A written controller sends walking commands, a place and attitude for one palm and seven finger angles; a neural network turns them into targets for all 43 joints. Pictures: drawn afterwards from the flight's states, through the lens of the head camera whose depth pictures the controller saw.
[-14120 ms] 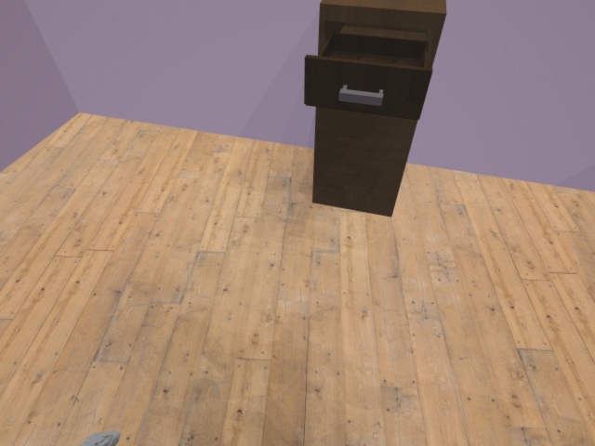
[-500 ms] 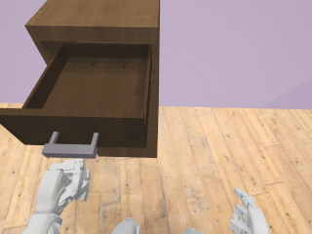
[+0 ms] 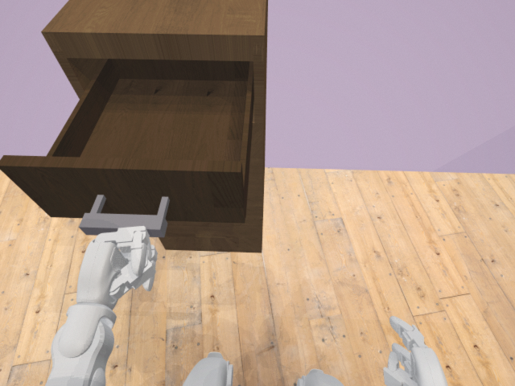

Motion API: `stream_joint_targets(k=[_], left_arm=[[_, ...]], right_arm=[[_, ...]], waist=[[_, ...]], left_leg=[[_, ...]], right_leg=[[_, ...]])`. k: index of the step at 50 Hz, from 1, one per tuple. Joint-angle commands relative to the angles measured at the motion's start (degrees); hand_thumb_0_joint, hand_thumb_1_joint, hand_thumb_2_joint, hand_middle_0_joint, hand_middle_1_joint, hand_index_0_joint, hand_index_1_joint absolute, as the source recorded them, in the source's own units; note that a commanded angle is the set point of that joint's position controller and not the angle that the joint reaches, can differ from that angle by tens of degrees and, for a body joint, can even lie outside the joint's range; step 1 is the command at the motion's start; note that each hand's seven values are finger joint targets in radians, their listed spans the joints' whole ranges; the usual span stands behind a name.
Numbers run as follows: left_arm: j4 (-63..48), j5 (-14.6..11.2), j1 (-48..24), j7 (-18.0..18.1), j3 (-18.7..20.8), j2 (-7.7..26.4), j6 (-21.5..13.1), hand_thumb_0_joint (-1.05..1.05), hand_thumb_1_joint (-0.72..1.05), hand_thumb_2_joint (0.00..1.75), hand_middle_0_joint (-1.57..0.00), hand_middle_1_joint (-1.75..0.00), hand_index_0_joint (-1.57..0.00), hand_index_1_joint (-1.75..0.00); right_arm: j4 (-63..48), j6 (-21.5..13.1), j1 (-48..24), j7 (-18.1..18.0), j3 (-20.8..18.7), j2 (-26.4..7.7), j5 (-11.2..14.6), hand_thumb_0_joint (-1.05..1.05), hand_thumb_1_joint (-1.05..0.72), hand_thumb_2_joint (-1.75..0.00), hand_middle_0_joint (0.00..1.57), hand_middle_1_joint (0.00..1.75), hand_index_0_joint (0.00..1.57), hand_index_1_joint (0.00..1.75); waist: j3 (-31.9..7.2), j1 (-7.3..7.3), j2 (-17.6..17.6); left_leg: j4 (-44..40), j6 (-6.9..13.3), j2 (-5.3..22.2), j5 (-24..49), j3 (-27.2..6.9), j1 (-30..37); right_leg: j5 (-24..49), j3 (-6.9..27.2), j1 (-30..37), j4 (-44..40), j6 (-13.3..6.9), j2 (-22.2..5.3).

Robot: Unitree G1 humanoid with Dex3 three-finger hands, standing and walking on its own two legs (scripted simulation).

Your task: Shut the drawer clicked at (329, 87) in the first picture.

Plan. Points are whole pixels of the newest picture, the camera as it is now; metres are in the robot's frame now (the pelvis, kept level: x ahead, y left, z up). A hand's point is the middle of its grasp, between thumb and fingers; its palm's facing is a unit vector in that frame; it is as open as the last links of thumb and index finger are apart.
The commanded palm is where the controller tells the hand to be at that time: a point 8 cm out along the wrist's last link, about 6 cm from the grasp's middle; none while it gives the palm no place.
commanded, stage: push the drawer shut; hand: left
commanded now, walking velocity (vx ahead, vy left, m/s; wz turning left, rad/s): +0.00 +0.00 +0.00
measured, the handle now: (128, 213) +0.35 +0.22 +0.07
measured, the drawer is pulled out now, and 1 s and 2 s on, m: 0.26 0.13 0.02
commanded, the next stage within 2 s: none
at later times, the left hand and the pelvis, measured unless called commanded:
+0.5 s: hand (156, 222) +0.34 +0.17 +0.06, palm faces -0.01 -1.00 -0.04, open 3.1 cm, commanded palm +0.33 +0.22 +0.07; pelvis +0.00 +0.01 +0.01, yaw -1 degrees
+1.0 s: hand (166, 187) +0.41 +0.17 +0.06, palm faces -0.01 -1.00 -0.04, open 3.1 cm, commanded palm +0.39 +0.22 +0.07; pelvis +0.00 +0.01 +0.01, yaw -2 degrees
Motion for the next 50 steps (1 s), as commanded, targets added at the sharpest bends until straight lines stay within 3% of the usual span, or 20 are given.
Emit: stream_joint_targets(k=[1,7,8,9,12,15,17,21,26,29,31,35,39,40,42,46,50], left_arm=[[-11.3,-0.5,-17.0,0.8,2.4,6.5,-2.7,0.0,0.9,0.9,-1.4,-1.6,-1.4,-1.6],[-4.9,-0.6,-22.6,1.3,5.1,8.4,-1.8,0.0,0.9,0.9,-1.4,-1.6,-1.4,-1.6],[-4.3,-0.8,-23.9,1.2,4.7,7.9,-1.8,0.0,0.9,0.9,-1.4,-1.6,-1.4,-1.6],[-2.9,-0.8,-24.2,1.3,6.3,9.4,-1.8,0.0,0.9,0.9,-1.4,-1.6,-1.4,-1.6],[-1.4,-0.8,-27.0,1.2,5.0,7.9,-2.2,0.0,0.9,0.9,-1.4,-1.6,-1.4,-1.6],[2.5,-0.8,-28.0,1.1,7.8,10.2,-2.6,0.0,0.9,0.9,-1.4,-1.6,-1.4,-1.6],[2.5,-0.7,-29.9,0.9,6.8,9.2,-3.1,0.0,0.9,0.9,-1.4,-1.6,-1.4,-1.6],[3.9,-0.3,-32.0,1.0,7.4,9.8,-3.9,0.0,0.9,0.9,-1.4,-1.6,-1.4,-1.6],[6.4,0.2,-37.9,1.2,5.9,9.0,-4.4,0.0,0.9,0.9,-1.4,-1.6,-1.4,-1.6],[9.4,0.5,-41.2,1.5,7.4,11.1,-4.5,0.0,0.9,0.9,-1.4,-1.6,-1.4,-1.6],[11.0,0.7,-42.7,1.4,7.8,11.3,-4.6,0.0,0.9,0.9,-1.4,-1.6,-1.4,-1.6],[14.7,1.1,-49.0,1.1,7.5,11.8,-4.6,0.0,0.9,0.9,-1.4,-1.6,-1.4,-1.6],[15.9,1.3,-51.1,0.7,8.2,13.0,-4.7,0.0,0.9,0.9,-1.4,-1.6,-1.4,-1.6],[16.7,1.2,-50.7,0.7,8.4,12.3,-4.6,0.0,0.9,0.9,-1.4,-1.6,-1.4,-1.6],[18.6,1.0,-51.4,0.7,9.4,13.4,-4.4,0.0,0.9,0.9,-1.4,-1.6,-1.4,-1.6],[21.4,1.2,-53.8,0.5,10.0,13.9,-4.8,0.0,0.9,0.9,-1.4,-1.6,-1.4,-1.6],[24.0,1.9,-59.0,0.6,10.6,15.2,-5.6,0.0,0.9,0.9,-1.4,-1.6,-1.4,-1.6]], right_arm=[[-7.9,-2.9,-1.5,-0.4,-3.0,-7.1,0.5,0.0,-0.9,-0.9,0.2,0.3,0.2,0.3],[-7.1,-1.7,-1.6,-0.4,-2.8,-7.1,0.6,0.0,-0.9,-0.9,0.2,0.3,0.2,0.3],[-7.1,-1.6,-1.7,-0.3,-2.7,-7.0,0.6,0.0,-0.9,-0.9,0.2,0.3,0.2,0.3],[-6.9,-1.4,-1.6,-0.3,-2.7,-7.1,0.6,0.0,-0.9,-0.9,0.2,0.3,0.2,0.3],[-6.8,-1.0,-1.4,0.0,-2.5,-6.9,0.6,0.0,-0.9,-0.9,0.2,0.3,0.2,0.3],[-6.2,-0.3,-0.6,0.0,-2.8,-7.3,0.5,0.0,-0.9,-0.9,0.2,0.3,0.2,0.3],[-6.2,-0.2,-0.5,0.3,-2.9,-7.1,0.4,0.0,-0.9,-0.9,0.2,0.3,0.2,0.3],[-5.6,0.3,0.5,0.5,-3.3,-7.3,0.4,0.0,-0.9,-0.9,0.2,0.3,0.2,0.3],[-4.6,0.9,1.2,0.6,-3.4,-7.5,0.4,0.0,-0.9,-0.9,0.2,0.3,0.2,0.3],[-4.0,1.2,1.9,0.4,-3.4,-8.0,0.4,0.0,-0.9,-0.9,0.2,0.3,0.2,0.3],[-3.8,1.6,2.2,0.4,-3.4,-7.8,0.3,0.0,-0.9,-0.9,0.2,0.3,0.2,0.3],[-3.0,2.3,3.0,0.4,-3.2,-7.9,0.4,0.0,-0.9,-0.9,0.2,0.3,0.2,0.3],[-3.1,2.8,4.1,0.6,-3.3,-8.1,0.2,0.0,-0.9,-0.9,0.2,0.3,0.2,0.3],[-2.9,3.0,4.5,0.8,-3.4,-8.0,0.1,0.0,-0.9,-0.9,0.2,0.3,0.2,0.3],[-2.8,3.5,4.7,1.0,-3.4,-8.1,0.1,0.0,-0.9,-0.9,0.2,0.3,0.2,0.3],[-2.6,4.1,5.5,1.3,-3.3,-8.0,0.0,0.0,-0.9,-0.9,0.2,0.3,0.2,0.3],[-1.8,4.8,6.3,1.4,-3.4,-8.2,-0.1,0.0,-0.9,-0.9,0.2,0.3,0.2,0.3]], waist=[[-14.6,-2.91,-0.5],[-13.9,-2.68,-2.5],[-13.4,-2.71,-2.1],[-13.2,-2.51,-2.2],[-13.5,-2.42,-0.1],[-13.7,-2.27,-3.0],[-14.5,-2.21,-0.7],[-16.2,-2.36,-0.4],[-16.3,-3.43,-0.3],[-15.6,-3.84,-2.1],[-16.8,-3.49,-1.3],[-16.1,-4.73,-1.4],[-20.0,-3.92,2.0],[-21.3,-3.94,1.1],[-20.2,-3.95,-0.6],[-19.0,-3.98,-0.6],[-18.9,-4.99,-0.3]], left_leg=[[-8.9,2.4,-1.5,7.9,-0.9,14.1],[-9.8,2.2,-1.6,7.5,-0.4,13.2],[-9.9,2.2,-1.7,7.2,-0.3,13.1],[-9.9,2.3,-1.6,7.3,-0.3,12.6],[-10.6,2.0,-1.7,8.3,-0.3,14.0],[-10.4,2.1,-1.7,9.0,-0.1,12.8],[-10.6,1.9,-1.7,10.0,0.1,14.1],[-10.6,1.9,-1.5,11.3,-0.1,15.6],[-10.5,1.9,-1.3,10.8,-0.3,16.1],[-10.4,2.1,-1.2,9.5,-0.6,14.9],[-10.3,2.0,-1.4,10.1,-0.3,15.1],[-10.1,2.0,-1.2,9.2,-0.6,14.9],[-9.9,1.7,-1.2,12.4,-1.1,17.4],[-9.7,1.7,-1.2,13.8,-0.9,18.5],[-9.8,1.7,-1.1,13.0,-0.7,16.8],[-9.8,1.8,-1.2,13.5,-0.6,15.7],[-9.1,1.9,-1.1,13.1,-0.6,15.3]], right_leg=[[10.8,4.2,3.8,-12.1,1.1,1.2],[10.6,4.8,5.3,-13.3,1.3,1.3],[10.5,4.9,5.3,-13.5,1.3,1.2],[10.3,5.0,5.6,-13.7,1.3,1.3],[12.0,4.7,5.7,-13.3,1.0,1.3],[13.2,5.1,6.8,-13.4,1.2,1.2],[14.4,4.8,6.5,-12.9,1.0,1.2],[15.7,4.6,6.3,-12.5,1.0,1.4],[15.3,4.5,4.7,-12.4,1.0,1.5],[13.7,4.5,4.2,-12.4,1.0,1.7],[14.7,4.8,5.1,-12.3,1.0,1.5],[13.6,4.6,3.2,-12.3,1.0,1.8],[15.9,4.4,3.5,-11.3,0.6,1.9],[17.4,4.3,3.9,-11.4,0.7,2.0],[17.2,4.5,4.5,-11.7,0.9,2.1],[18.0,4.6,4.5,-11.5,0.7,2.3],[17.5,4.7,2.8,-11.3,0.8,2.3]])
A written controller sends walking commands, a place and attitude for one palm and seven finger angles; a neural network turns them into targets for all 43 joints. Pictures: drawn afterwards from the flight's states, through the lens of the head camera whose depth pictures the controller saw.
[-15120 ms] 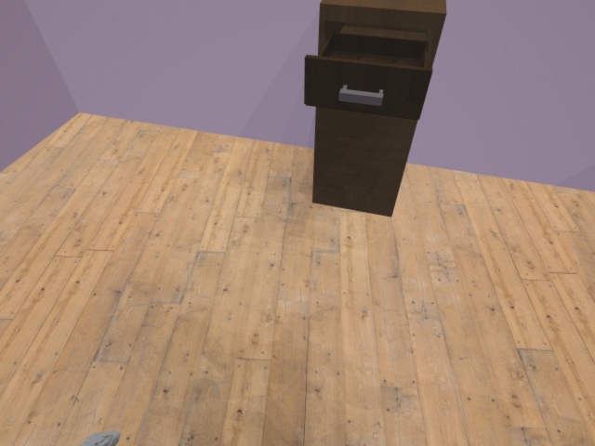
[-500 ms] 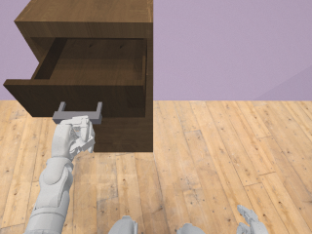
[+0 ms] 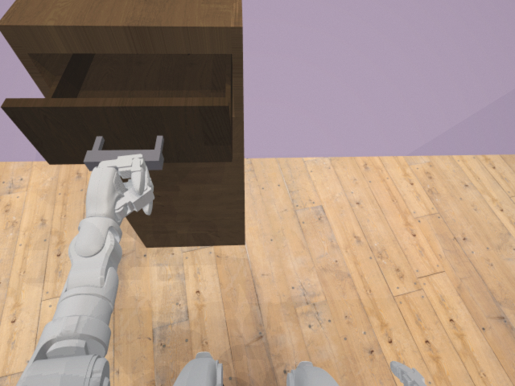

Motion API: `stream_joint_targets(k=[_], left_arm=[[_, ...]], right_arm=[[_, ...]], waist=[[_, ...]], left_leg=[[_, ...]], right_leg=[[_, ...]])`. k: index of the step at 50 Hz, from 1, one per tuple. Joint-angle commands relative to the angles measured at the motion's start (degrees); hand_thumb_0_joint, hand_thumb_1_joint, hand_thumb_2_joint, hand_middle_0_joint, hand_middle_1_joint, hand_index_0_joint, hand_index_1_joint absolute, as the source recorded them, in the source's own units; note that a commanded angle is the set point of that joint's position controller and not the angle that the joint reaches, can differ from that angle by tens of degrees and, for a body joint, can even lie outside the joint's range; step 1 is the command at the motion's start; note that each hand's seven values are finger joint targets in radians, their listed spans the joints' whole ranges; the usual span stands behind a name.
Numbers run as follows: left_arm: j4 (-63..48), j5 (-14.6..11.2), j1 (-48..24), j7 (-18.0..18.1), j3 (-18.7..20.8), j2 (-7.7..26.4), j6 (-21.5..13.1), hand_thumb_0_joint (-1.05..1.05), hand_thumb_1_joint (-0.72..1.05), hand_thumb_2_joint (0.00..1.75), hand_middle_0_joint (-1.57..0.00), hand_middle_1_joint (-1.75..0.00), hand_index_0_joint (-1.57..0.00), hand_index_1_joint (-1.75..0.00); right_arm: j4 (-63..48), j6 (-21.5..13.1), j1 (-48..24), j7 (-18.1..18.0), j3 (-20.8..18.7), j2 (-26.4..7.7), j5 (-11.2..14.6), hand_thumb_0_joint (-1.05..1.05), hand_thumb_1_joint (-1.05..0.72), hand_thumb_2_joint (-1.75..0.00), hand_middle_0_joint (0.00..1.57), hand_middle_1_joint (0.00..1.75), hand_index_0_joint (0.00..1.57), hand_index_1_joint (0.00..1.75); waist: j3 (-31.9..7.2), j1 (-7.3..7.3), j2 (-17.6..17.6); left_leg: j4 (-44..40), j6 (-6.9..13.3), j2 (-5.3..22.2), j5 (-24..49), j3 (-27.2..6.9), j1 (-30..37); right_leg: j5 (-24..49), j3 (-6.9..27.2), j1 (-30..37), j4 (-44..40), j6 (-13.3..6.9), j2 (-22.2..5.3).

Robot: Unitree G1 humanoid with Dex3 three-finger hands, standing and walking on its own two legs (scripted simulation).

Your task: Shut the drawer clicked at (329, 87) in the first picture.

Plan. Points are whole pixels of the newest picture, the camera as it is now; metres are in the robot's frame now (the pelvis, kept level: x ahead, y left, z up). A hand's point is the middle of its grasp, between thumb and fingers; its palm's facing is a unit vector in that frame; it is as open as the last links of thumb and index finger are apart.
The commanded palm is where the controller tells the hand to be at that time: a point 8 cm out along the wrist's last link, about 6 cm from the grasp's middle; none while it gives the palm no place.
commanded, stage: push the drawer shut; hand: left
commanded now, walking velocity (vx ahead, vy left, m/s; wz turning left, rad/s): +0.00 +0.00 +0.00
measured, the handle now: (127, 150) +0.48 +0.22 +0.06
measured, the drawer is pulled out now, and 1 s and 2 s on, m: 0.13 0.02 0.00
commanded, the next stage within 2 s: pull the fist back off the drawer in 1.44 s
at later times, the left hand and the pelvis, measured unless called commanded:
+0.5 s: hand (153, 160) +0.46 +0.18 +0.05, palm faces +0.05 -1.00 -0.03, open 3.1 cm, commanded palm +0.45 +0.23 +0.06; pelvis -0.01 +0.00 -0.01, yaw +0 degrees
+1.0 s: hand (158, 135) +0.52 +0.18 +0.06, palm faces +0.05 -1.00 -0.03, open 3.3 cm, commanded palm +0.50 +0.22 +0.06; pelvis +0.00 +0.01 -0.01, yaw -2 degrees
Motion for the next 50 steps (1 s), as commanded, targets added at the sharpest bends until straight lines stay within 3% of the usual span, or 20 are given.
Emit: stream_joint_targets(k=[1,3,4,7,10,13,18,19,21,24,26,28,29,33,37,41,45,47,48,50], left_arm=[[-10.1,-0.7,-24.8,0.8,4.3,11.6,-4.8,0.0,0.9,0.9,-1.4,-1.6,-1.4,-1.6],[-8.7,-0.6,-26.2,0.8,5.1,12.7,-5.1,0.0,0.9,0.9,-1.4,-1.6,-1.4,-1.6],[-8.4,-0.2,-26.3,0.9,6.3,14.3,-5.3,0.0,0.9,0.9,-1.4,-1.6,-1.4,-1.6],[-6.9,0.0,-29.8,0.6,4.7,12.8,-5.7,0.0,0.9,0.9,-1.4,-1.6,-1.4,-1.6],[-3.5,0.2,-32.7,0.7,6.1,14.5,-6.0,0.0,0.9,0.9,-1.4,-1.6,-1.4,-1.6],[-1.1,0.6,-36.1,0.5,6.8,15.9,-6.4,0.0,0.9,0.9,-1.4,-1.6,-1.4,-1.6],[2.4,1.1,-40.3,-0.2,7.0,17.0,-7.1,0.0,0.9,0.9,-1.4,-1.6,-1.4,-1.6],[3.7,1.2,-41.9,-0.1,7.4,17.4,-7.1,0.0,0.9,0.9,-1.4,-1.6,-1.4,-1.6],[4.9,1.6,-43.4,0.0,8.9,19.8,-7.2,0.0,0.9,0.9,-1.4,-1.6,-1.4,-1.6],[6.5,2.0,-45.5,0.1,7.8,18.3,-7.4,0.0,0.9,0.9,-1.4,-1.6,-1.4,-1.6],[7.8,2.3,-46.2,0.4,9.7,21.0,-7.4,0.0,0.9,0.9,-1.4,-1.6,-1.4,-1.6],[8.6,2.7,-47.5,0.4,9.0,20.6,-7.3,0.0,0.9,0.9,-1.4,-1.6,-1.4,-1.6],[8.5,2.9,-49.3,0.4,8.9,20.8,-7.4,0.0,0.9,0.9,-1.4,-1.6,-1.4,-1.6],[10.8,3.6,-50.1,0.5,10.4,23.0,-7.0,0.0,0.9,0.9,-1.4,-1.6,-1.4,-1.6],[10.0,4.1,-51.5,0.6,10.8,23.9,-7.3,0.0,0.9,0.9,-1.4,-1.6,-1.4,-1.6],[12.4,4.4,-52.8,0.8,11.5,24.9,-6.7,0.0,0.9,0.9,-1.4,-1.6,-1.4,-1.6],[12.0,5.3,-55.5,1.0,12.0,26.5,-7.0,0.0,0.9,0.9,-1.4,-1.6,-1.4,-1.6],[12.9,5.5,-55.5,1.2,12.2,26.6,-6.9,0.0,0.9,0.9,-1.4,-1.6,-1.4,-1.6],[13.8,5.4,-56.4,1.2,11.3,25.7,-6.6,0.0,0.9,0.9,-1.4,-1.6,-1.4,-1.6],[14.5,5.8,-58.1,1.4,12.5,27.7,-6.6,0.0,0.9,0.9,-1.4,-1.6,-1.4,-1.6]], right_arm=[[-5.4,-1.6,2.8,-0.3,-3.7,-8.4,0.1,0.0,-0.9,-0.9,0.2,0.3,0.2,0.3],[-5.2,-1.2,3.1,-0.3,-3.6,-8.6,0.1,0.0,-0.9,-0.9,0.2,0.3,0.2,0.3],[-5.2,-1.0,3.5,-0.4,-3.8,-8.7,0.0,0.0,-0.9,-0.9,0.2,0.3,0.2,0.3],[-4.6,-0.7,3.8,-0.3,-3.7,-8.5,0.0,0.0,-0.9,-0.9,0.2,0.3,0.2,0.3],[-3.8,-0.4,4.7,-0.3,-3.7,-8.9,-0.1,0.0,-0.9,-0.9,0.2,0.3,0.2,0.3],[-3.6,-0.1,5.3,-0.3,-3.7,-8.9,-0.2,0.0,-0.9,-0.9,0.2,0.3,0.2,0.3],[-3.1,0.3,6.3,-0.2,-3.5,-8.9,-0.4,0.0,-0.9,-0.9,0.2,0.3,0.2,0.3],[-2.9,0.4,6.7,-0.2,-3.6,-9.2,-0.6,0.0,-0.9,-0.9,0.2,0.3,0.2,0.3],[-2.6,0.7,7.2,-0.3,-3.5,-9.4,-0.6,0.0,-0.9,-0.9,0.2,0.3,0.2,0.3],[-2.4,0.9,8.0,0.1,-3.6,-9.4,-0.9,0.0,-0.9,-0.9,0.2,0.3,0.2,0.3],[-2.2,1.3,8.7,0.1,-3.6,-9.8,-1.0,0.0,-0.9,-0.9,0.2,0.3,0.2,0.3],[-2.4,1.6,9.1,0.2,-3.5,-9.7,-1.0,0.0,-0.9,-0.9,0.2,0.3,0.2,0.3],[-2.2,1.6,9.3,0.3,-3.5,-9.8,-1.2,0.0,-0.9,-0.9,0.2,0.3,0.2,0.3],[-2.1,2.3,10.6,0.5,-3.4,-10.0,-1.4,0.0,-0.9,-0.9,0.2,0.3,0.2,0.3],[-2.1,2.9,11.6,0.8,-3.4,-10.0,-1.7,0.0,-0.9,-0.9,0.2,0.3,0.2,0.3],[-1.8,3.6,12.5,0.9,-3.4,-10.4,-1.8,0.0,-0.9,-0.9,0.2,0.3,0.2,0.3],[-1.7,3.9,13.4,1.0,-3.4,-10.6,-2.1,0.0,-0.9,-0.9,0.2,0.3,0.2,0.3],[-1.5,4.2,14.0,1.0,-3.4,-10.7,-2.3,0.0,-0.9,-0.9,0.2,0.3,0.2,0.3],[-1.6,4.2,13.8,1.1,-3.3,-10.7,-2.3,0.0,-0.9,-0.9,0.2,0.3,0.2,0.3],[-1.3,4.3,14.5,1.1,-3.2,-10.9,-2.4,0.0,-0.9,-0.9,0.2,0.3,0.2,0.3]], waist=[[-19.7,-1.35,1.7],[-19.8,-1.8,0.2],[-21.0,-1.3,1.3],[-20.9,-2.31,3.2],[-19.9,-3.13,0.6],[-21.2,-3.4,0.7],[-22.6,-3.97,3.6],[-22.7,-4.59,2.5],[-23.2,-4.38,3.0],[-23.9,-5.13,4.6],[-24.2,-5.24,2.8],[-24.2,-5.86,2.6],[-24.7,-6.0,4.5],[-24.8,-6.37,3.1],[-27.7,-6.07,6.4],[-25.7,-7.23,4.5],[-27.6,-7.27,7.4],[-27.5,-7.37,7.5],[-26.5,-8.2,6.7],[-26.2,-8.47,6.8]], left_leg=[[-6.4,0.9,-1.8,11.7,-2.8,15.9],[-6.1,1.1,-1.8,11.4,-2.6,14.8],[-5.8,1.0,-1.8,12.2,-2.6,14.8],[-5.7,0.9,-1.7,11.7,-2.6,16.1],[-5.3,1.2,-1.6,10.4,-2.7,14.3],[-4.9,1.4,-1.8,9.4,-2.6,13.0],[-4.2,1.3,-1.6,10.5,-2.8,13.9],[-3.8,1.5,-1.6,10.1,-3.0,13.5],[-3.5,1.4,-1.5,10.1,-2.9,12.5],[-3.2,1.4,-1.4,11.2,-3.4,14.4],[-3.1,1.5,-1.2,11.1,-3.4,13.1],[-2.8,1.7,-1.3,11.2,-3.1,12.4],[-2.4,1.7,-1.3,11.4,-3.2,12.5],[-2.1,1.8,-1.2,11.9,-3.1,11.4],[-1.7,1.6,-1.0,15.3,-3.3,14.1],[-1.4,1.8,-0.9,14.4,-3.3,12.2],[-1.4,1.6,-0.7,15.8,-3.9,14.6],[-1.4,1.4,-0.5,17.0,-4.2,15.5],[-1.2,1.7,-0.6,15.5,-4.0,14.3],[-0.9,1.8,-0.6,15.6,-4.0,13.3]], right_leg=[[15.0,2.4,4.8,-8.3,-0.2,1.7],[15.2,2.7,5.4,-8.4,0.0,1.7],[15.8,2.8,5.9,-7.9,-0.2,1.8],[14.7,2.8,3.6,-8.3,-0.1,1.8],[13.7,2.9,3.1,-8.4,0.2,2.0],[12.9,3.3,3.4,-8.1,0.3,2.0],[13.1,3.2,1.6,-7.5,0.1,2.1],[12.7,3.1,0.9,-7.4,0.1,2.1],[12.7,3.4,1.2,-7.1,0.2,2.1],[12.6,2.9,-1.1,-6.8,0.0,2.4],[12.7,3.0,-0.4,-6.8,0.2,2.5],[13.2,3.2,-0.3,-6.9,0.3,2.5],[13.1,3.3,-1.0,-6.4,0.2,2.5],[13.8,3.3,-0.3,-6.7,0.4,2.7],[16.0,3.0,-1.0,-5.8,0.2,2.8],[15.5,3.0,-1.5,-6.2,0.4,3.1],[15.4,2.6,-3.1,-5.7,0.1,3.2],[15.6,2.2,-3.9,-5.7,0.0,3.3],[14.8,2.4,-4.3,-6.2,0.2,3.4],[15.0,2.5,-4.0,-6.0,0.3,3.4]])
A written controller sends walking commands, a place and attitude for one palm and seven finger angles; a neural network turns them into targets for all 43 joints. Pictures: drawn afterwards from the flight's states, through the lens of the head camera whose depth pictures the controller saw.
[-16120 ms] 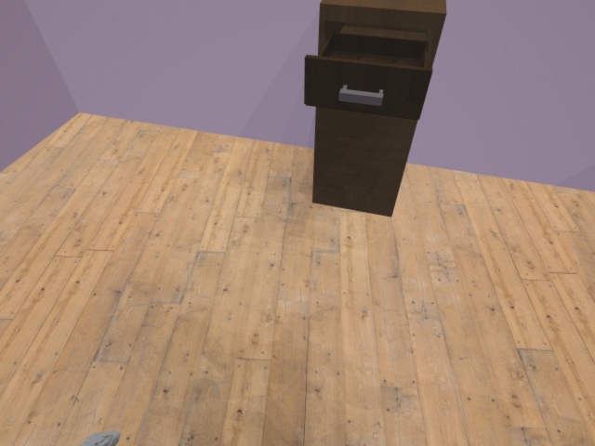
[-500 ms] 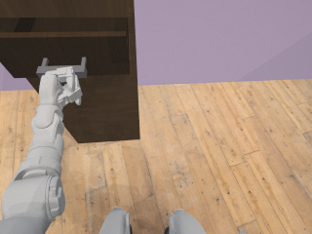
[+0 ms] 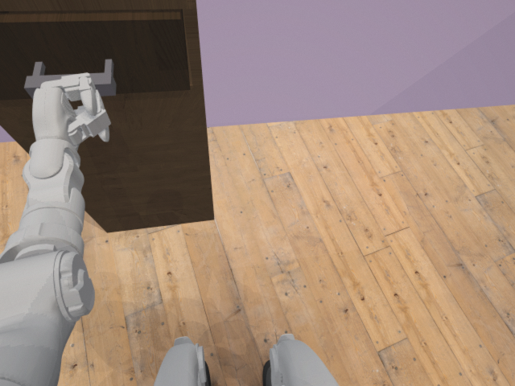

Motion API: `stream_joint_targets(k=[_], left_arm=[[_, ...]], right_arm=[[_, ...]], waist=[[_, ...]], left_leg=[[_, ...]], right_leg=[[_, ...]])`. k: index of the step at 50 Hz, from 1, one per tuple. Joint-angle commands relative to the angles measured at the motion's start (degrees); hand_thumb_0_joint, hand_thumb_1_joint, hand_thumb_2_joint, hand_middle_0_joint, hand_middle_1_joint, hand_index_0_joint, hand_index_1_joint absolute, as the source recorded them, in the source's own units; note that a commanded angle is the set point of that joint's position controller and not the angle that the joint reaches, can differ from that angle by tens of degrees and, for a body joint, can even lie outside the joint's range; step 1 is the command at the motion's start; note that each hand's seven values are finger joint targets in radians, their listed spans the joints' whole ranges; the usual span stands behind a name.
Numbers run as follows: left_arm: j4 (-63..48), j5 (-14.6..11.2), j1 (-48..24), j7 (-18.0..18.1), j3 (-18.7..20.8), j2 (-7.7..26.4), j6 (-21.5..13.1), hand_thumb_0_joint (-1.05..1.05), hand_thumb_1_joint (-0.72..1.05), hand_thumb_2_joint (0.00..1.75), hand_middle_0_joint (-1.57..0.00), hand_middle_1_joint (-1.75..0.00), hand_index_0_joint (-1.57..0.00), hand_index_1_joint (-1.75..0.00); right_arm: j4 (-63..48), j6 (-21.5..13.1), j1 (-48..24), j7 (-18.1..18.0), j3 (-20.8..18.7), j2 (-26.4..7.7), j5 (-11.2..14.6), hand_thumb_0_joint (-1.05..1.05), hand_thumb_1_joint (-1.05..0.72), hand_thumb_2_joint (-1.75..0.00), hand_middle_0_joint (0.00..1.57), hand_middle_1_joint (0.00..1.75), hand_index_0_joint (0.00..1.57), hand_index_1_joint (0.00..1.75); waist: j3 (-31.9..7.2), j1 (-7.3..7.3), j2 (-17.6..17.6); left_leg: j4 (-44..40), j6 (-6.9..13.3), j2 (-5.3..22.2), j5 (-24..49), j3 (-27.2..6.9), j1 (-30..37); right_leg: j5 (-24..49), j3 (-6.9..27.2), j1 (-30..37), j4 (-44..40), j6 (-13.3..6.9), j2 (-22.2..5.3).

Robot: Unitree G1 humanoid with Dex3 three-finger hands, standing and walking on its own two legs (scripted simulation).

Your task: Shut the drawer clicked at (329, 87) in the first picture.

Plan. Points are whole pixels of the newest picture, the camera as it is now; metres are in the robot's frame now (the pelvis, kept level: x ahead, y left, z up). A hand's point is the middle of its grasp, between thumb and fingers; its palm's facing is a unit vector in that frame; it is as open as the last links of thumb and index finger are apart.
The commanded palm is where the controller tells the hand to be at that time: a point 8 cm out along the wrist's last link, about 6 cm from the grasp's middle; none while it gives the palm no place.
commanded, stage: push the drawer shut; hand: left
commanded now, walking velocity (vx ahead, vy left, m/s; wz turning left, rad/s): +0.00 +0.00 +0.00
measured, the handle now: (73, 76) +0.59 +0.24 +0.07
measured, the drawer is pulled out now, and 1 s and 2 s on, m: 0.02 0.00 0.00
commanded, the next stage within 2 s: pull the fist back off the drawer in 0.44 s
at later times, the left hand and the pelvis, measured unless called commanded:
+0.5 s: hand (96, 103) +0.53 +0.20 +0.07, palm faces +0.09 -0.99 -0.05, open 3.2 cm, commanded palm +0.56 +0.22 +0.08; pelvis -0.02 +0.00 -0.01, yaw +1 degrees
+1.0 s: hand (103, 104) +0.53 +0.19 +0.07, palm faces +0.09 -1.00 -0.04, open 3.3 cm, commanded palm +0.51 +0.21 +0.08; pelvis -0.03 +0.01 -0.02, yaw +0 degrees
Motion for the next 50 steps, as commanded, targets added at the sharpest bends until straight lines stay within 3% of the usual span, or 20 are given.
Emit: stream_joint_targets(k=[1,4,5,8,9,12,14,19,22,25,27,31,32,39,40,43,46,47,48,50], left_arm=[[-12.8,-0.5,-31.8,1.2,2.7,17.4,-4.2,0.0,0.9,0.9,-1.4,-1.6,-1.4,-1.6],[-13.4,-0.1,-34.5,1.3,0.9,15.4,-4.4,0.0,0.9,0.9,-1.4,-1.6,-1.4,-1.6],[-13.2,0.0,-34.3,1.5,1.7,16.1,-4.4,0.0,0.9,0.9,-1.4,-1.6,-1.4,-1.6],[-11.0,0.5,-36.8,1.9,1.2,16.7,-3.9,0.0,0.9,0.9,-1.4,-1.6,-1.4,-1.6],[-10.7,0.8,-37.7,2.1,1.2,16.6,-3.9,0.0,0.9,0.9,-1.4,-1.6,-1.4,-1.6],[-9.9,1.4,-39.9,2.3,2.8,19.6,-3.5,0.0,0.9,0.9,-1.4,-1.6,-1.4,-1.6],[-10.1,1.6,-42.3,2.4,1.5,18.6,-3.5,0.0,0.9,0.9,-1.4,-1.6,-1.4,-1.6],[-8.3,2.1,-47.3,2.5,-0.4,18.8,-3.1,0.0,0.9,0.9,-1.4,-1.6,-1.4,-1.6],[-8.3,2.3,-49.5,2.7,-1.1,19.2,-2.9,0.0,0.9,0.9,-1.4,-1.6,-1.4,-1.6],[-8.7,2.4,-51.7,3.0,-3.3,17.5,-2.6,0.0,0.9,0.9,-1.4,-1.6,-1.4,-1.6],[-7.5,2.3,-52.1,3.3,-4.1,16.9,-1.7,0.0,0.9,0.9,-1.4,-1.6,-1.4,-1.6],[-6.5,2.5,-51.8,3.3,-3.0,18.8,-0.6,0.0,0.9,0.9,-1.4,-1.6,-1.4,-1.6],[-6.7,2.4,-52.1,3.3,-1.5,20.8,-0.4,0.0,0.9,0.9,-1.4,-1.6,-1.4,-1.6],[-8.1,2.2,-50.2,3.1,-1.8,18.4,-0.5,0.0,0.9,0.9,-1.4,-1.6,-1.4,-1.6],[-7.6,2.3,-48.3,3.1,-0.7,19.3,-0.5,0.0,0.9,0.9,-1.4,-1.6,-1.4,-1.6],[-7.7,1.9,-45.8,3.3,-1.5,17.1,-0.1,0.0,0.9,0.9,-1.4,-1.6,-1.4,-1.6],[-9.5,1.9,-42.9,3.5,0.4,18.8,-0.4,0.0,0.9,0.9,-1.4,-1.6,-1.4,-1.6],[-10.2,1.6,-42.1,3.4,-1.2,16.2,-0.5,0.0,0.9,0.9,-1.4,-1.6,-1.4,-1.6],[-10.9,1.3,-39.8,3.4,-0.1,16.4,-0.7,0.0,0.9,0.9,-1.4,-1.6,-1.4,-1.6],[-12.2,0.9,-36.4,3.4,-0.5,14.6,-1.2,0.0,0.9,0.9,-1.4,-1.6,-1.4,-1.6]], right_arm=[[-2.6,-0.7,9.6,-0.6,-3.7,-10.6,-0.1,0.0,-0.9,-0.9,0.2,0.3,0.2,0.3],[-2.3,-0.7,10.1,-0.4,-3.7,-10.5,-0.4,0.0,-0.9,-0.9,0.2,0.3,0.2,0.3],[-2.1,-0.6,10.4,-0.3,-3.8,-10.6,-0.5,0.0,-0.9,-0.9,0.2,0.3,0.2,0.3],[-1.8,-0.4,10.9,-0.2,-3.5,-10.9,-0.7,0.0,-0.9,-0.9,0.2,0.3,0.2,0.3],[-1.7,-0.4,11.1,-0.1,-3.5,-10.9,-0.9,0.0,-0.9,-0.9,0.2,0.3,0.2,0.3],[-1.6,-0.3,11.9,-0.4,-3.4,-11.2,-0.9,0.0,-0.9,-0.9,0.2,0.3,0.2,0.3],[-1.3,-0.4,11.9,-0.4,-3.4,-11.1,-0.9,0.0,-0.9,-0.9,0.2,0.3,0.2,0.3],[-0.7,-1.0,12.3,-0.7,-2.8,-11.4,-1.0,0.0,-0.9,-0.9,0.2,0.3,0.2,0.3],[-0.5,-1.7,12.1,-1.0,-2.6,-11.9,-1.1,0.0,-0.9,-0.9,0.2,0.3,0.2,0.3],[-0.5,-2.6,12.1,-1.1,-2.4,-11.9,-1.1,0.0,-0.9,-0.9,0.2,0.3,0.2,0.3],[-0.2,-3.2,12.2,-1.3,-2.1,-12.2,-1.1,0.0,-0.9,-0.9,0.2,0.3,0.2,0.3],[-0.7,-3.9,12.3,-1.5,-1.8,-12.4,-1.0,0.0,-0.9,-0.9,0.2,0.3,0.2,0.3],[-0.7,-3.9,12.6,-1.6,-1.7,-12.5,-1.1,0.0,-0.9,-0.9,0.2,0.3,0.2,0.3],[-1.5,-4.3,12.4,-0.6,-2.0,-12.3,-1.4,0.0,-0.9,-0.9,0.2,0.3,0.2,0.3],[-1.6,-4.1,12.5,-0.6,-2.2,-12.6,-1.4,0.0,-0.9,-0.9,0.2,0.3,0.2,0.3],[-2.0,-3.9,12.0,-0.1,-2.2,-12.4,-1.3,0.0,-0.9,-0.9,0.2,0.3,0.2,0.3],[-2.7,-3.6,12.1,0.0,-2.5,-12.5,-1.3,0.0,-0.9,-0.9,0.2,0.3,0.2,0.3],[-2.8,-3.5,12.0,0.1,-2.6,-12.1,-1.2,0.0,-0.9,-0.9,0.2,0.3,0.2,0.3],[-2.9,-3.3,12.0,0.3,-2.8,-12.0,-1.2,0.0,-0.9,-0.9,0.2,0.3,0.2,0.3],[-3.4,-2.9,11.8,0.6,-3.0,-11.8,-1.0,0.0,-0.9,-0.9,0.2,0.3,0.2,0.3]], waist=[[-26.7,-1.94,6.5],[-27.9,-2.81,10.0],[-29.2,-2.37,9.5],[-26.7,-3.91,8.1],[-27.2,-3.97,9.2],[-28.2,-4.6,7.8],[-28.1,-5.56,9.0],[-25.8,-7.47,10.7],[-26.3,-7.99,12.7],[-27.1,-8.54,14.6],[-26.3,-9.23,13.5],[-27.4,-8.84,12.8],[-27.9,-8.55,11.7],[-28.1,-7.23,14.5],[-28.5,-6.48,13.2],[-26.2,-5.96,12.6],[-28.6,-4.45,11.6],[-28.9,-4.78,11.1],[-29.5,-3.52,11.0],[-30.1,-2.65,10.7]], left_leg=[[-5.3,1.3,-1.9,16.9,-4.1,24.1],[-5.0,1.1,-1.7,19.4,-4.7,27.7],[-4.7,1.0,-1.7,19.7,-4.9,28.0],[-4.5,1.2,-1.5,18.0,-5.1,25.8],[-4.2,1.2,-1.6,18.3,-5.3,26.0],[-3.6,1.5,-1.6,17.7,-5.1,24.2],[-3.2,1.6,-1.6,17.4,-5.3,24.6],[-3.2,1.5,-1.5,12.2,-6.2,23.3],[-3.4,1.3,-1.2,8.8,-7.1,23.9],[-3.7,1.2,-1.2,7.0,-7.6,24.6],[-4.1,1.4,-1.1,4.3,-7.9,23.2],[-3.7,1.6,-1.5,2.4,-7.2,20.7],[-3.4,1.8,-1.5,2.1,-7.0,19.4],[-4.3,1.3,-1.6,2.3,-7.8,22.2],[-4.6,1.1,-1.3,2.5,-8.3,22.6],[-5.4,1.0,-1.3,0.9,-8.2,22.2],[-5.5,1.1,-1.4,3.0,-7.5,22.4],[-5.5,1.1,-1.4,4.5,-7.3,23.6],[-5.7,1.0,-1.4,5.5,-7.1,24.2],[-6.0,0.8,-1.3,8.3,-7.0,26.3]], right_leg=[[14.8,2.2,5.9,-8.3,-0.1,2.0],[15.2,1.7,2.8,-7.9,-0.4,2.1],[15.1,1.6,3.0,-7.7,-0.4,2.1],[13.8,1.5,1.9,-8.0,-0.2,2.1],[13.9,1.5,1.3,-7.7,-0.3,2.2],[13.8,1.8,2.2,-7.9,0.0,2.2],[13.4,1.8,0.8,-7.8,-0.1,2.2],[8.9,1.4,-3.3,-7.7,-0.2,2.3],[6.3,1.1,-6.2,-7.3,-0.4,2.2],[5.1,1.0,-7.9,-7.0,-0.5,2.1],[3.8,0.9,-8.3,-7.2,-0.3,2.1],[2.7,1.2,-6.7,-7.3,-0.3,2.0],[2.4,1.4,-5.3,-7.3,-0.2,2.1],[2.6,0.7,-7.1,-6.6,-0.8,2.0],[2.8,0.4,-6.9,-6.5,-0.8,2.0],[2.1,0.3,-7.1,-6.8,-0.8,2.0],[2.9,0.6,-4.3,-6.9,-0.8,1.9],[3.9,0.5,-4.0,-7.2,-0.7,2.0],[4.3,0.4,-3.0,-7.3,-0.7,2.0],[5.8,0.2,-2.3,-7.3,-0.9,2.2]])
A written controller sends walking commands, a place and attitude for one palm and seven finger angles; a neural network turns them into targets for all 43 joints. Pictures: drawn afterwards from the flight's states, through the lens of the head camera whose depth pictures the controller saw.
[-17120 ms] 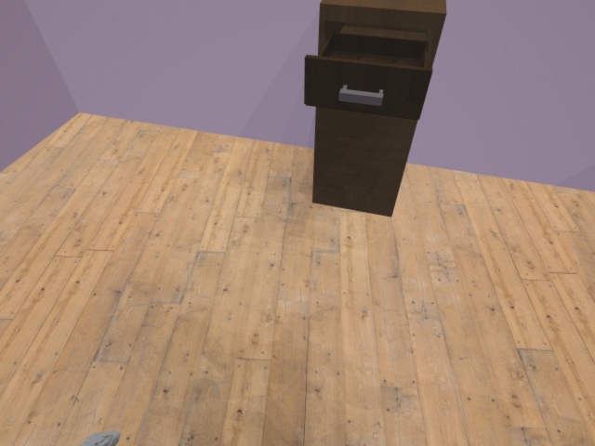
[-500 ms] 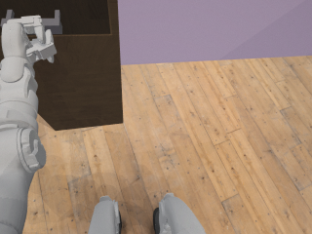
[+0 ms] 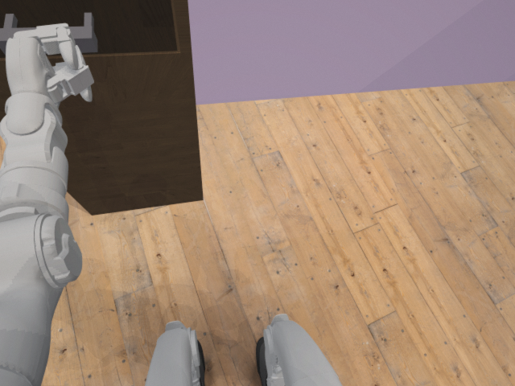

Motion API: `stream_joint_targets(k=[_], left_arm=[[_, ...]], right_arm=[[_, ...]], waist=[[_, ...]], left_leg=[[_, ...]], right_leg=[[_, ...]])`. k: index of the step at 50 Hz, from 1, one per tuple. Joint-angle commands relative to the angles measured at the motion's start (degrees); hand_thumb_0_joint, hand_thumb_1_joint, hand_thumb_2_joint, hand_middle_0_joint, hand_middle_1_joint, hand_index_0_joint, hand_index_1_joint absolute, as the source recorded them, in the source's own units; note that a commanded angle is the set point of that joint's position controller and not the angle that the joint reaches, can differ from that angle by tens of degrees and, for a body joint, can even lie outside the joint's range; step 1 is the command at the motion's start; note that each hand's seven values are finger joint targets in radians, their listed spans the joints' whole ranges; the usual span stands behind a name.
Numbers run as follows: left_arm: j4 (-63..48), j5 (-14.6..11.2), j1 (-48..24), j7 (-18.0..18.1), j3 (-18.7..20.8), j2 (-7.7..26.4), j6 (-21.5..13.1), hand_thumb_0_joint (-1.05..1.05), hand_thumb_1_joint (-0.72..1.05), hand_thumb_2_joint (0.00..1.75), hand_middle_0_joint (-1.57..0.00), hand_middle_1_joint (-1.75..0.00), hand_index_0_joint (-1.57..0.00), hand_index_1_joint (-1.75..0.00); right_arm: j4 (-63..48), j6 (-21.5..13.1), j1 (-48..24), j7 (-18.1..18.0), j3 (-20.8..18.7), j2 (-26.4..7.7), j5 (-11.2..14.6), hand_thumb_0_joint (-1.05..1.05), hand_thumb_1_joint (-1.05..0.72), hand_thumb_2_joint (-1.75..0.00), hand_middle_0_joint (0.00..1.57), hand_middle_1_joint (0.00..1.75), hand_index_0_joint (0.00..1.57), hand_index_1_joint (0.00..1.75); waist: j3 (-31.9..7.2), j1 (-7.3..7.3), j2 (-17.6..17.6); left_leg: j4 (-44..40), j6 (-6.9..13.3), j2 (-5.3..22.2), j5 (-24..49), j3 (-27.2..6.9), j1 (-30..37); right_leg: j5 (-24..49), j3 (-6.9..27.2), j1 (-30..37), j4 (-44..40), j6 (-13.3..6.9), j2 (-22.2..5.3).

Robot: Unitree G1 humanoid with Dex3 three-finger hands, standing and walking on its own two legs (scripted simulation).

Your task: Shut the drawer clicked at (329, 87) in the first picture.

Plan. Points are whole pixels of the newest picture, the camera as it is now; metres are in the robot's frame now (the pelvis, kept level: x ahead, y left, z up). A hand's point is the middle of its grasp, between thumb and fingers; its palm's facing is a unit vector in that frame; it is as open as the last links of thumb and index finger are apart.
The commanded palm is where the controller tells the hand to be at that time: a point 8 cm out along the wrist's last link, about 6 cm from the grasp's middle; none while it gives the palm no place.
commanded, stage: pull the fist back off the drawer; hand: left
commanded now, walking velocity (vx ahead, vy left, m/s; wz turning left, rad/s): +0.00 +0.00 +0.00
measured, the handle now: (50, 30) +0.63 +0.23 +0.09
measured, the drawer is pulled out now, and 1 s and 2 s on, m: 0.00 0.00 0.00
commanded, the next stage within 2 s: draw the hand back to the body in 0.24 s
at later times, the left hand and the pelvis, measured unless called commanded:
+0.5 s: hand (75, 82) +0.51 +0.18 +0.11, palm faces +0.08 -0.99 -0.06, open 3.3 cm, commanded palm +0.46 +0.23 +0.12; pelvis +0.06 -0.01 +0.04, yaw -1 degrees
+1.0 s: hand (0, 172) +0.35 +0.20 +0.18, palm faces +0.20 -0.96 -0.21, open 3.3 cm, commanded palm +0.32 +0.25 +0.19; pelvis +0.05 -0.02 +0.08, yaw +2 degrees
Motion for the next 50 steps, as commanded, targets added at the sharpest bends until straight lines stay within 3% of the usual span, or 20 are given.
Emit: stream_joint_targets(k=[1,7,8,11,12,17,20,23,24,25,28,29,32,35,38,42,43,45,47,50], left_arm=[[-16.4,-1.8,-24.6,0.6,0.3,9.3,-5.0,0.0,0.9,0.9,-1.4,-1.6,-1.4,-1.6],[-20.5,-2.5,-14.7,1.3,1.4,7.3,-5.9,0.0,0.9,0.9,-1.4,-1.6,-1.4,-1.6],[-20.3,-2.9,-13.0,1.3,0.8,6.0,-5.8,0.0,0.9,0.9,-1.4,-1.6,-1.4,-1.6],[-19.3,-2.8,-12.5,1.6,2.8,8.4,-6.2,0.0,0.9,0.9,-1.4,-1.6,-1.4,-1.6],[-20.0,-2.9,-12.8,1.5,2.1,7.4,-6.4,0.0,0.9,0.9,-1.4,-1.6,-1.4,-1.6],[-26.2,-3.7,-9.2,0.3,0.2,4.0,-9.3,0.0,0.9,0.9,-1.4,-1.6,-1.4,-1.6],[-36.3,-6.3,5.6,-1.6,0.1,2.2,-8.2,0.0,0.9,0.9,-1.4,-1.6,-1.4,-1.6],[-42.3,-8.9,15.3,-3.1,-0.2,1.7,-3.8,0.0,0.9,0.9,-1.4,-1.6,-1.4,-1.6],[-44.0,-9.8,19.7,-3.2,-0.4,1.0,-2.4,0.0,0.9,0.9,-1.4,-1.6,-1.4,-1.6],[-46.5,-10.8,21.8,-3.3,-1.4,-0.8,-1.1,0.0,0.9,0.9,-1.4,-1.6,-1.4,-1.6],[-53.6,-12.5,24.6,-2.5,-1.0,-0.6,0.4,0.0,0.9,0.9,-1.4,-1.6,-1.4,-1.6],[-57.2,-12.5,25.2,-2.3,-2.2,-1.8,0.0,0.0,0.9,0.9,-1.4,-1.6,-1.4,-1.6],[-58.6,-12.7,29.4,-2.3,-3.1,-3.2,-0.1,0.0,0.9,0.9,-1.4,-1.6,-1.4,-1.6],[-60.8,-12.5,31.8,-4.1,-7.2,-6.6,1.1,0.0,0.9,0.9,-1.4,-1.6,-1.4,-1.6],[-62.9,-13.8,33.1,-5.9,-7.4,-6.0,3.5,0.0,0.9,0.9,-1.4,-1.6,-1.4,-1.6],[-67.1,-15.0,36.9,-6.0,-5.6,-4.7,6.0,0.0,0.9,0.9,-1.4,-1.6,-1.4,-1.6],[-71.6,-7.9,38.5,0.3,-6.8,0.0,7.0,0.0,0.9,0.9,-1.4,-1.6,-1.4,-1.6],[-73.8,-7.3,44.4,5.0,-8.3,-4.3,9.2,0.0,0.9,0.9,-1.4,-1.6,-1.4,-1.6],[-75.1,-6.2,47.0,7.5,-8.2,-3.9,10.8,0.0,0.9,0.9,-1.4,-1.6,-1.4,-1.6],[-77.5,-5.5,49.9,9.5,-7.3,-3.4,12.0,0.0,0.9,0.9,-1.4,-1.6,-1.4,-1.6]], right_arm=[[-3.2,-0.2,9.1,-0.2,-5.0,-11.1,0.6,0.0,-0.9,-0.9,0.2,0.3,0.2,0.3],[-4.5,1.4,8.5,0.4,-5.8,-10.4,0.8,0.0,-0.9,-0.9,0.2,0.3,0.2,0.3],[-4.7,1.7,8.2,0.5,-5.8,-10.1,1.1,0.0,-0.9,-0.9,0.2,0.3,0.2,0.3],[-4.4,2.5,8.2,0.2,-5.8,-10.0,1.3,0.0,-0.9,-0.9,0.2,0.3,0.2,0.3],[-4.5,2.6,8.0,0.2,-5.9,-9.8,1.4,0.0,-0.9,-0.9,0.2,0.3,0.2,0.3],[-4.5,3.1,6.9,0.5,-6.6,-8.8,1.5,0.0,-0.9,-0.9,0.2,0.3,0.2,0.3],[-7.5,3.5,5.2,0.9,-7.2,-8.5,2.7,0.0,-0.9,-0.9,0.2,0.3,0.2,0.3],[-9.1,3.6,3.3,0.4,-7.2,-8.0,4.2,0.0,-0.9,-0.9,0.2,0.3,0.2,0.3],[-9.8,3.4,2.7,0.2,-7.1,-7.8,4.5,0.0,-0.9,-0.9,0.2,0.3,0.2,0.3],[-10.4,3.1,1.6,0.0,-7.0,-7.4,5.0,0.0,-0.9,-0.9,0.2,0.3,0.2,0.3],[-10.8,1.9,-0.8,-0.8,-6.9,-7.4,5.5,0.0,-0.9,-0.9,0.2,0.3,0.2,0.3],[-11.1,1.4,-1.8,-1.0,-6.8,-7.1,5.5,0.0,-0.9,-0.9,0.2,0.3,0.2,0.3],[-10.4,0.2,-3.5,-1.5,-6.6,-6.8,5.6,0.0,-0.9,-0.9,0.2,0.3,0.2,0.3],[-10.7,-0.8,-5.6,-1.8,-6.4,-6.7,5.9,0.0,-0.9,-0.9,0.2,0.3,0.2,0.3],[-11.4,-1.6,-8.5,-2.6,-6.1,-7.1,6.2,0.0,-0.9,-0.9,0.2,0.3,0.2,0.3],[-13.3,-2.9,-12.3,-3.5,-5.1,-6.8,6.5,0.0,-0.9,-0.9,0.2,0.3,0.2,0.3],[-14.3,-2.3,-16.3,-4.3,-5.3,-5.7,6.2,0.0,-0.9,-0.9,0.2,0.3,0.2,0.3],[-15.1,-2.5,-17.3,-5.2,-4.5,-5.0,6.0,0.0,-0.9,-0.9,0.2,0.3,0.2,0.3],[-14.7,-2.2,-18.2,-5.7,-4.0,-5.0,6.0,0.0,-0.9,-0.9,0.2,0.3,0.2,0.3],[-14.3,-2.2,-19.5,-6.3,-3.7,-4.8,5.7,0.0,-0.9,-0.9,0.2,0.3,0.2,0.3]], waist=[[-29.6,-0.02,8.9],[-30.0,2.94,7.4],[-29.1,2.69,5.5],[-26.1,2.58,2.8],[-25.5,2.31,1.8],[-30.6,3.78,7.1],[-37.5,8.1,9.2],[-33.5,8.69,2.4],[-32.3,9.4,2.4],[-29.8,9.05,0.6],[-24.1,8.96,-2.1],[-23.3,8.94,0.8],[-18.7,8.36,0.0],[-16.8,8.22,3.4],[-15.5,8.72,2.2],[-13.6,10.62,0.6],[-13.2,13.61,0.2],[-9.1,12.88,-0.3],[-6.6,13.26,-0.1],[-4.7,13.4,-3.8]], left_leg=[[-9.8,-0.1,-0.9,6.9,-5.6,34.4],[-10.4,-0.2,-1.2,14.7,-3.6,36.5],[-10.5,0.0,-1.4,15.5,-3.1,35.8],[-10.1,0.3,-1.6,16.4,-2.3,32.3],[-10.1,0.5,-1.8,16.7,-1.9,31.9],[-9.2,-0.2,-1.7,27.5,-1.8,40.1],[-11.3,-0.4,-1.9,36.6,-1.2,47.0],[-13.8,0.3,-2.2,35.3,0.3,43.4],[-14.6,0.5,-2.4,36.2,0.7,42.6],[-15.6,0.7,-2.5,34.8,1.4,41.7],[-18.4,0.9,-2.9,29.5,1.8,41.1],[-18.7,0.9,-3.0,29.7,2.1,42.7],[-20.2,0.7,-2.9,28.5,1.8,44.4],[-21.4,0.6,-2.8,28.8,0.8,48.4],[-23.2,0.4,-3.0,23.5,0.3,49.2],[-26.2,0.4,-3.4,18.3,-0.3,49.3],[-29.5,0.4,-3.8,17.3,0.7,52.5],[-32.3,0.2,-3.6,14.1,0.4,53.2],[-34.5,0.2,-3.3,13.5,0.5,54.0],[-37.1,0.7,-3.2,13.1,0.8,56.0]], right_leg=[[4.2,1.2,5.3,-10.2,-1.3,2.4],[10.0,1.4,10.8,-11.0,-1.3,2.6],[11.4,1.4,12.3,-11.4,-1.1,2.7],[14.6,2.2,14.8,-11.3,-0.7,2.6],[15.6,2.4,15.7,-11.5,-0.6,2.6],[23.9,2.5,16.7,-10.3,-1.0,2.5],[30.5,2.5,24.6,-11.9,-1.3,2.6],[37.3,2.8,33.2,-14.5,-0.6,2.4],[39.8,3.0,35.5,-15.0,-0.6,2.2],[41.4,3.0,36.8,-16.1,-0.2,1.9],[40.5,2.8,39.0,-18.3,0.1,1.7],[40.2,3.0,38.9,-18.7,-0.1,1.6],[37.7,2.7,37.8,-20.3,0.0,1.5],[33.3,2.2,35.8,-21.4,-0.4,1.5],[29.1,2.0,36.4,-23.2,-0.6,1.3],[24.1,1.7,38.7,-25.1,-0.7,1.0],[22.1,4.1,41.1,-28.8,-1.6,-0.5],[18.5,3.8,41.4,-31.0,-1.4,-0.4],[17.6,3.5,43.6,-32.7,-1.5,-0.6],[17.0,3.8,46.6,-35.7,-1.1,-0.6]])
